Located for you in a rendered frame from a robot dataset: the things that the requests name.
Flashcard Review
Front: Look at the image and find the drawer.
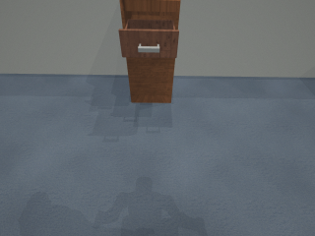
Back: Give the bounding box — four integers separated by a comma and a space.
118, 19, 179, 58

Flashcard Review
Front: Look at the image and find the cabinet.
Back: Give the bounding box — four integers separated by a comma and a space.
119, 0, 181, 103

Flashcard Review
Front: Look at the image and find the handle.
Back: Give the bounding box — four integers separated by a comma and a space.
138, 43, 160, 53

